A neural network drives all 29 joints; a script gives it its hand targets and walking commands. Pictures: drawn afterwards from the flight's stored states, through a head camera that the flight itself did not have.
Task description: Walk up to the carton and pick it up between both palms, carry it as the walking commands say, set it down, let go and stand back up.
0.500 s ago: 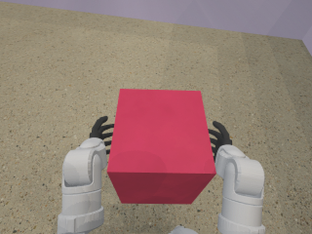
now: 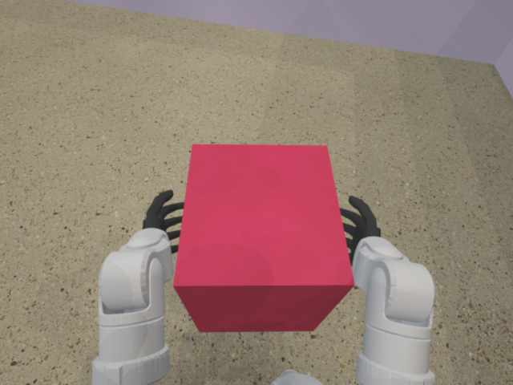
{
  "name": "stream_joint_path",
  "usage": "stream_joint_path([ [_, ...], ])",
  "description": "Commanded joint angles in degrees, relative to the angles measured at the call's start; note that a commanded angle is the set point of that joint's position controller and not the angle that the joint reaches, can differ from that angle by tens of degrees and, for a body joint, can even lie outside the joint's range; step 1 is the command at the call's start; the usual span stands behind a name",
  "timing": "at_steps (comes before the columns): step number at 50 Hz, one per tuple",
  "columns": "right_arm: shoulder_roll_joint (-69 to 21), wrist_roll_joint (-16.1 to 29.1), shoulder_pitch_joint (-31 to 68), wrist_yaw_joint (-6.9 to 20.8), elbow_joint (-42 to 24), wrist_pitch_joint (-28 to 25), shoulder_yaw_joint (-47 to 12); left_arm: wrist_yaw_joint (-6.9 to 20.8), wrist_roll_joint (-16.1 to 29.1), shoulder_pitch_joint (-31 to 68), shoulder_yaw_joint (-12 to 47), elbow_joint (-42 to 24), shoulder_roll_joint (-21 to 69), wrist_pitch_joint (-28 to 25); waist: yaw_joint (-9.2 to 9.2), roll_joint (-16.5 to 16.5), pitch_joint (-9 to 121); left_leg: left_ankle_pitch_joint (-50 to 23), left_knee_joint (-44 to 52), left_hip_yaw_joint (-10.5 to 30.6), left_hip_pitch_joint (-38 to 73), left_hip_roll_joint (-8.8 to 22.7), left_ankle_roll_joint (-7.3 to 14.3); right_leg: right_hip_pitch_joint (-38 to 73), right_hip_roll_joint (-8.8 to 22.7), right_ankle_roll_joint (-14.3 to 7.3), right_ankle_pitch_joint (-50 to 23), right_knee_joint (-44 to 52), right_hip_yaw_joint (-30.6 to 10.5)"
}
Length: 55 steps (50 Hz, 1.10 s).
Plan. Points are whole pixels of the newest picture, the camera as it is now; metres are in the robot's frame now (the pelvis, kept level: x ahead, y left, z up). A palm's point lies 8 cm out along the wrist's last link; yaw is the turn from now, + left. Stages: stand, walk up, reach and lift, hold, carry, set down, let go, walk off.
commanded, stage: carry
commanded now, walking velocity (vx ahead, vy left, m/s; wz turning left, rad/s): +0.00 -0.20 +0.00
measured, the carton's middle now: (258, 246) +0.32 +0.00 +0.02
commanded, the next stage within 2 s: none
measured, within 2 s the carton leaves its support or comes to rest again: neither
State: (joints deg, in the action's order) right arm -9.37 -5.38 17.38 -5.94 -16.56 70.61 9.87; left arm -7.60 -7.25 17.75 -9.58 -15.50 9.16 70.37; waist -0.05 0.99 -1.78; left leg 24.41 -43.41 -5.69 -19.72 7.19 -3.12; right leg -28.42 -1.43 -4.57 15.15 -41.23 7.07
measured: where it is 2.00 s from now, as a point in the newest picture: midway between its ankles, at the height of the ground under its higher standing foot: outside the picture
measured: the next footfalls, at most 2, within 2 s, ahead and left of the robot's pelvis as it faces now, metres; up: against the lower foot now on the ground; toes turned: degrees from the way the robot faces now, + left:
left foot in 0.60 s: -0.03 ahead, +0.14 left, +0.00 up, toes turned +1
right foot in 0.86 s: -0.01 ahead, -0.08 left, +0.00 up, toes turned -15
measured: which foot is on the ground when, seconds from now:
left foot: down 0.00-0.18, up 0.20-0.58, down 0.60-0.88, up 0.90-1.00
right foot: down 0.00-0.64, up 0.66-0.84, down 0.86-1.00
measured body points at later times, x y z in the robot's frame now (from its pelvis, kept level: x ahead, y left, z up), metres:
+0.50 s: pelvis -0.04 -0.02 +0.00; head +0.00 -0.03 +0.45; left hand +0.28 +0.11 +0.08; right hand +0.26 -0.18 +0.07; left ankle -0.09 +0.12 -0.68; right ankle +0.03 -0.11 -0.71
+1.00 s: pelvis -0.06 +0.05 +0.01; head -0.01 +0.02 +0.45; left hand +0.28 +0.10 +0.07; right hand +0.18 -0.18 +0.06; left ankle -0.08 +0.19 -0.67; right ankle -0.05 -0.07 -0.71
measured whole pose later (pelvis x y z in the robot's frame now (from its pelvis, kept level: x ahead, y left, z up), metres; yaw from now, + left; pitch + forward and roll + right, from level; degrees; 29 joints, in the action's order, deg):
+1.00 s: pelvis -0.06 +0.05 +0.01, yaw -18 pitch +3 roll +3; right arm -9.3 -4.9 17.3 -6.9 -17.5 71.3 9.9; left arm -7.0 -7.2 17.5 -9.5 -15.6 9.4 70.2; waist -0.1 0.3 -4.1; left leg 29.7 -54.6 -7.6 -22.9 2.1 -3.6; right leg -28.4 0.7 -0.8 18.0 -43.3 -4.0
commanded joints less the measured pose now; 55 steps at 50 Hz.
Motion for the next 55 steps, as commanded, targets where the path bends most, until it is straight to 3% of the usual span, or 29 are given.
stream_joint_path([
  [1, -53.6, 25.3, 31.2, 14.3, -5.0, -1.6, -42.8, 15.4, 27.5, 36.3, 45.8, -9.6, 53.2, -1.0, -1.50, -23.6, 23.3, -35.7, 22.3, 26.1, 16.2, 24.2, 14.5, -7.8, 1.5, 3.9, 16.1, -14.8, -6.7],
  [2, -53.5, 25.9, 32.9, 14.4, -6.7, -1.4, -42.8, 15.6, 27.6, 36.1, 45.6, -8.7, 52.9, -0.9, -1.07, -15.3, 22.1, -35.3, 21.1, 22.6, 14.0, 22.6, 14.1, -5.7, 2.2, 3.3, 15.2, -18.1, -8.5],
  [5, -54.0, 24.6, 31.8, 13.8, -7.3, -1.4, -43.8, 15.9, 28.8, 35.4, 46.2, -10.8, 53.6, -1.0, -0.18, -15.6, 23.5, -40.9, 13.4, 12.3, 13.9, 15.8, 9.1, -1.8, 3.1, 3.7, 11.7, -2.8, -6.2],
  [7, -53.1, 23.8, 32.2, 13.4, -6.3, -1.2, -42.9, 15.9, 28.6, 34.7, 46.0, -9.5, 52.3, -0.7, 0.14, -14.3, 25.8, -37.8, 7.5, 5.5, 12.2, 11.0, 4.3, 8.1, 2.0, 4.5, -2.8, 12.2, -2.7],
  [8, -52.9, 23.1, 30.8, 13.2, -6.9, -1.4, -42.9, 16.3, 28.7, 34.1, 46.0, -9.0, 52.3, -0.4, -0.28, -6.0, 29.7, -22.7, -0.5, 1.9, 5.7, 6.4, 1.0, 18.1, 6.6, 4.3, -22.7, 14.5, -10.4],
  [9, -52.3, 23.4, 30.7, 13.1, -6.4, -1.1, -43.6, 16.2, 28.5, 33.4, 45.3, -9.2, 50.3, -0.2, -0.44, 10.9, 31.0, 4.9, -11.9, -1.1, -6.3, 0.5, -1.9, 27.8, 19.3, 1.5, -55.4, 13.5, -26.0],
  [10, -52.4, 25.2, 35.6, 13.3, -7.3, -1.4, -44.2, 16.2, 29.1, 37.1, 45.0, -10.2, 50.5, -0.8, -0.38, 13.4, 31.6, 15.5, -13.6, 1.3, -9.8, -2.1, -2.2, 28.2, 21.9, -2.6, -53.9, 13.7, -27.9],
  [12, -53.4, 25.1, 33.1, 13.2, -7.0, -1.6, -45.1, 16.6, 27.7, 33.8, 44.2, -9.1, 51.6, -0.7, 0.52, 5.6, 28.9, 12.5, -16.9, 2.9, -13.2, -3.3, -1.8, 29.5, 20.4, -5.6, -42.9, 14.4, -28.1],
  [15, -54.3, 25.8, 34.3, 12.8, -8.2, -1.6, -46.3, 16.3, 27.2, 33.5, 42.8, -8.9, 51.5, -1.2, 0.80, 5.6, 28.2, 9.7, -16.0, 4.6, -14.2, -3.8, -1.8, 30.3, 19.8, -4.3, -41.2, 15.1, -31.2],
  [18, -53.3, 26.2, 37.8, 12.2, -10.0, -1.4, -47.2, 16.5, 26.7, 32.7, 41.5, -8.7, 49.5, -1.0, 1.03, 10.6, 28.1, 8.5, -12.8, 4.9, -11.6, -5.7, -1.0, 26.4, 19.7, -3.7, -33.1, 17.5, -33.4],
  [25, -52.8, 25.5, 33.4, 11.7, -5.7, -0.9, -45.3, 16.5, 26.9, 33.6, 41.7, -7.6, 48.6, -0.3, 1.47, 9.3, 25.0, 4.0, -4.2, 5.5, -4.1, -6.9, -0.6, 16.9, 19.5, -3.6, -7.5, 22.8, -37.9],
  [28, -53.7, 26.4, 34.7, 11.9, -6.3, -1.1, -45.4, 16.1, 27.1, 34.7, 42.6, -9.7, 48.1, -0.8, 0.87, 14.2, 27.3, 2.9, 7.8, 4.1, 5.9, -8.2, 0.7, 11.6, 18.1, -1.6, -5.0, 22.7, -35.5],
  [29, -53.9, 27.1, 36.5, 11.8, -9.0, -1.3, -46.1, 16.0, 27.6, 34.6, 42.5, -9.5, 49.2, -0.6, 0.24, 15.9, 28.9, -2.8, 16.4, 1.4, 15.1, -8.5, 1.9, 6.9, 15.6, 1.6, -7.0, 21.8, -29.9],
  [30, -54.0, 26.8, 36.5, 11.8, -9.0, -1.5, -46.0, 15.9, 26.9, 34.2, 43.0, -8.8, 49.4, -0.6, -0.65, 10.3, 31.5, -3.6, 23.5, 3.8, 24.9, -4.2, 3.2, 2.2, 10.8, 4.3, -7.4, 14.9, -22.4],
  [31, -53.8, 26.9, 37.8, 12.0, -11.5, -2.0, -46.5, 16.0, 26.8, 33.4, 43.0, -10.1, 50.5, -0.6, -0.97, -5.7, 31.3, -5.0, 26.6, 17.2, 28.6, 9.5, 7.5, -7.0, 4.0, 6.6, 5.1, 1.3, -13.0],
  [32, -53.8, 24.8, 32.5, 12.0, -6.7, -1.9, -45.4, 16.3, 27.7, 37.0, 43.5, -11.5, 49.8, -0.5, -1.13, -18.6, 27.1, -10.0, 26.8, 22.4, 22.7, 20.0, 13.5, -14.4, 0.3, 7.0, 18.8, -12.9, -3.0],
  [34, -54.3, 25.6, 34.9, 12.2, -12.2, -2.7, -46.0, 16.4, 30.2, 39.6, 45.7, -13.8, 51.7, -1.4, -0.42, -6.3, 26.6, -31.5, 21.4, 12.8, 20.2, 18.3, 14.9, -12.3, 3.6, 5.0, 15.6, -26.2, -5.5],
  [35, -54.6, 25.3, 35.5, 12.0, -10.5, -2.3, -45.9, 16.3, 29.6, 37.9, 45.6, -12.7, 51.4, -1.0, -0.26, -4.2, 25.5, -43.1, 16.8, 8.4, 24.5, 17.5, 14.4, -14.7, 4.5, 6.1, 15.6, -26.3, -5.4],
  [37, -53.5, 24.6, 33.4, 11.9, -9.4, -2.5, -44.1, 15.9, 30.8, 40.7, 47.1, -15.7, 50.7, -1.2, -0.17, -10.8, 26.1, -53.4, 10.9, 2.6, 26.5, 13.5, 12.5, -14.1, 3.9, 7.1, 13.4, -19.0, -2.4],
  [40, -53.0, 23.8, 33.4, 11.3, -11.2, -2.3, -43.3, 16.1, 30.5, 36.5, 45.7, -13.4, 49.9, -0.1, -0.36, -12.4, 28.6, -51.8, 5.0, -0.9, 23.0, 10.8, 9.7, -1.2, 2.1, 6.1, 8.0, -0.8, 0.1],
  [41, -53.2, 23.0, 28.5, 11.1, -8.9, -1.8, -43.4, 16.3, 29.7, 34.2, 45.0, -12.9, 50.0, 0.2, 0.48, -10.1, 30.1, -48.0, 0.5, -3.6, 20.7, 9.0, 7.4, 5.6, 2.3, 5.2, 0.7, 8.7, -1.2],
  [42, -51.5, 23.0, 30.9, 10.5, -10.8, -2.2, -44.3, 16.7, 29.4, 32.1, 43.6, -10.6, 50.2, 0.2, 1.67, -4.5, 31.9, -36.0, -5.0, -3.3, 10.6, 6.9, 4.4, 17.1, 6.4, 3.4, -10.8, 13.5, -10.0],
  [43, -52.1, 23.1, 31.7, 10.3, -11.5, -1.8, -45.3, 17.1, 28.3, 29.2, 41.8, -7.8, 50.2, 0.2, 0.92, 14.2, 32.3, -5.0, -11.7, -3.3, -7.0, 0.4, 0.3, 28.7, 20.3, -1.7, -46.6, 12.3, -30.9],
  [44, -50.6, 22.9, 31.2, 10.7, -11.6, -1.5, -45.6, 16.8, 27.5, 27.8, 40.0, -7.0, 48.4, -0.1, 0.82, 17.0, 29.7, 15.2, -17.8, 1.8, -19.2, -4.9, -1.1, 34.8, 24.2, -7.3, -58.4, 11.8, -43.9],
  [45, -52.8, 24.8, 33.9, 11.0, -11.5, -2.0, -47.1, 16.9, 26.9, 28.5, 40.3, -8.2, 48.4, -0.8, 1.48, 14.7, 30.4, 14.6, -20.6, 6.5, -18.7, -7.6, -1.0, 32.9, 24.3, -8.3, -55.1, 13.8, -45.1],
  [46, -54.3, 25.7, 38.0, 11.2, -11.1, -2.1, -47.7, 17.2, 27.8, 33.7, 41.2, -9.6, 50.0, -1.0, 1.48, 11.6, 28.5, 10.7, -21.3, 7.7, -19.1, -6.9, -0.9, 30.3, 22.6, -7.3, -39.9, 15.0, -42.5],
  [48, -56.7, 25.6, 36.0, 11.5, -8.5, -2.2, -47.3, 17.2, 29.1, 36.2, 42.9, -10.5, 51.9, -1.1, 1.44, 8.3, 27.6, 5.6, -17.7, 7.2, -16.6, -4.6, -1.1, 25.8, 19.0, -4.4, -27.7, 15.5, -34.5],
  [50, -55.5, 26.2, 36.6, 11.2, -10.0, -2.1, -47.9, 16.9, 28.4, 35.1, 41.5, -11.0, 50.4, -1.5, 1.50, 14.5, 27.1, 5.7, -13.1, 6.1, -13.8, -6.4, -1.4, 25.1, 17.3, -3.8, -28.6, 16.6, -35.0],
  [55, -53.9, 26.4, 36.4, 10.8, -12.2, -1.5, -48.0, 16.2, 27.2, 32.9, 41.3, -11.7, 49.2, -1.2, 1.29, 19.7, 28.5, 3.1, 0.3, 5.2, -5.2, -8.3, -1.6, 21.0, 15.6, -2.7, -24.1, 16.9, -35.0],
])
